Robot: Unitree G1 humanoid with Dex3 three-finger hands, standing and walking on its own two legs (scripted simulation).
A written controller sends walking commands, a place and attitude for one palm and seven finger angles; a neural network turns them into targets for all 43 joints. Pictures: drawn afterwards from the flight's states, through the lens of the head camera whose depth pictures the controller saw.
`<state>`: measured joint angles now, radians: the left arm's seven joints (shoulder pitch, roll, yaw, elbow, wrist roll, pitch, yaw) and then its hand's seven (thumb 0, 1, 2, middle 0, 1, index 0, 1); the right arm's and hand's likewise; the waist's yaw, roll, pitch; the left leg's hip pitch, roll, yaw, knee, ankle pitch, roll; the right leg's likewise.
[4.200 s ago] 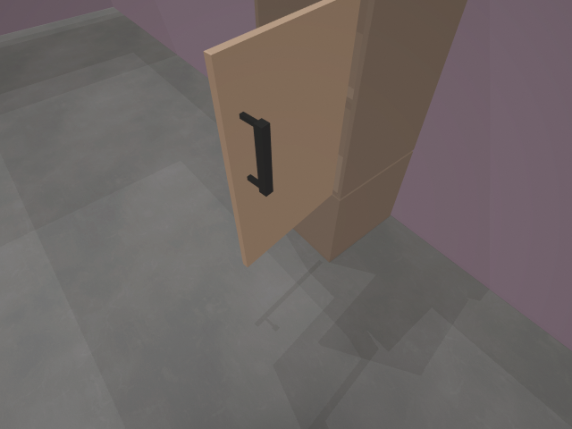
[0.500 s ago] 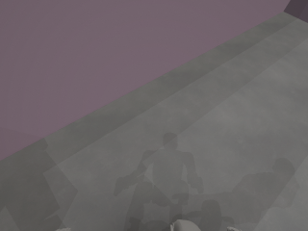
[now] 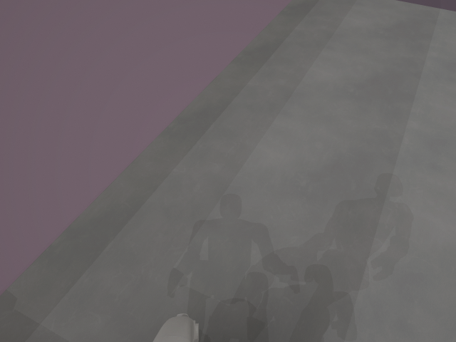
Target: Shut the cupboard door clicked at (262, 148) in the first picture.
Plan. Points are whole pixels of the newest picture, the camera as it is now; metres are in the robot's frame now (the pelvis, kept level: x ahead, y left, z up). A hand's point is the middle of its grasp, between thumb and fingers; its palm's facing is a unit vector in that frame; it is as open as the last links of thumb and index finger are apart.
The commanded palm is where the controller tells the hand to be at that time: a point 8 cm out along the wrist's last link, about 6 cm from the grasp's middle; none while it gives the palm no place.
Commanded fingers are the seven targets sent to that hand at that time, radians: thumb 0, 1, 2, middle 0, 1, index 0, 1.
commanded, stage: walk around to get in front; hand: left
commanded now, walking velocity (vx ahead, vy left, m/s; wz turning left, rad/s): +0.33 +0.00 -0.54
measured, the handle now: out of the picture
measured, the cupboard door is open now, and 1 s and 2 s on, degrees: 97 97 97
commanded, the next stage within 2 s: walk to a spot facing it in 1.12 s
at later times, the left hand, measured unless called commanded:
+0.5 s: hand (151, 245) +0.33 +0.21 -0.17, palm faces -0.27 -0.95 -0.18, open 7.4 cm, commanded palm none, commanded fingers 0.00 0.90 0.90 -0.20 -0.30 -0.20 -0.30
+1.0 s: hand (228, 180) +0.52 +0.04 -0.16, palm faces -0.41 -0.88 -0.25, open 7.1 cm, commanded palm none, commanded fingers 0.00 0.90 0.90 -0.20 -0.30 -0.20 -0.30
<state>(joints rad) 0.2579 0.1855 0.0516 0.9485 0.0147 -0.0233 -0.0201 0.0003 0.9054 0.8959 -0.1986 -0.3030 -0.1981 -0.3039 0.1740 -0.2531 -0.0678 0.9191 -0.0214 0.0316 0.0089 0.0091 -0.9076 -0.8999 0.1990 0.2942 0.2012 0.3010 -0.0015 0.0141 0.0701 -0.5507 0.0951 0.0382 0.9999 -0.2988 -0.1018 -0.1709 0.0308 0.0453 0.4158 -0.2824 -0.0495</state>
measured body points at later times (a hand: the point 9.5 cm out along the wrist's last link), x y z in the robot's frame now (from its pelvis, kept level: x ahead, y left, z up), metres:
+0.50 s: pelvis +0.19 +0.04 +0.00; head +0.24 +0.05 +0.45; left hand +0.35 +0.26 -0.15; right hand +0.13 -0.19 -0.14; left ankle +0.16 +0.14 -0.74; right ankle +0.18 -0.11 -0.64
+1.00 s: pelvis +0.37 -0.11 +0.00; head +0.39 -0.14 +0.45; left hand +0.54 +0.08 -0.14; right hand +0.30 -0.33 -0.16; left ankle +0.50 +0.03 -0.66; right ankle +0.34 -0.12 -0.74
